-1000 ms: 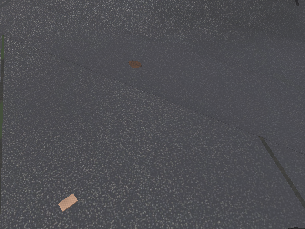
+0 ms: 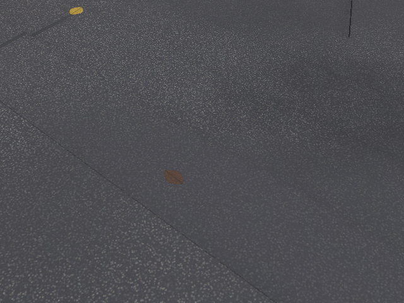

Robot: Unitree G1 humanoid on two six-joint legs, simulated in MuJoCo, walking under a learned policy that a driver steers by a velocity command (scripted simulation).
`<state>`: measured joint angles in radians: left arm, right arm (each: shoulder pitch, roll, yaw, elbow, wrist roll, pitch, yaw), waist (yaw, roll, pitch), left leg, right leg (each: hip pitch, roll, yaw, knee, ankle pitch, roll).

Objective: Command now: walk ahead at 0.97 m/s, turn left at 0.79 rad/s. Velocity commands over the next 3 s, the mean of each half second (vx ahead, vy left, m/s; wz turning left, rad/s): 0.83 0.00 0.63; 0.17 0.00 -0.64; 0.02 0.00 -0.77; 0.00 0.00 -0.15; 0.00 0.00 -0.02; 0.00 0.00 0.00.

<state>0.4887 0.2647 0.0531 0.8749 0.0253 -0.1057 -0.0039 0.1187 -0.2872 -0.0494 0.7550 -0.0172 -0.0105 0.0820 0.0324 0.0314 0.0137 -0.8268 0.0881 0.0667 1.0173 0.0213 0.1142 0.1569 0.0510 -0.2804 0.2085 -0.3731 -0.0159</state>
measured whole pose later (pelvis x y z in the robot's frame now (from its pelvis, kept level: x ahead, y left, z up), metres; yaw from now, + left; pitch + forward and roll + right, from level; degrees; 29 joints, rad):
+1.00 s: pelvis +0.71 +0.09 +0.00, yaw -2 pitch +2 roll +3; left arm 0.35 0.33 0.10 0.67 -0.04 0.02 0.06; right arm -0.01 -0.26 -0.02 0.58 -0.02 -0.07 -0.03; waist 0.07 -0.02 0.03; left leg -0.56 -0.13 -0.22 0.65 -0.11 -0.03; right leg -0.23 0.22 0.44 0.40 -0.07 0.04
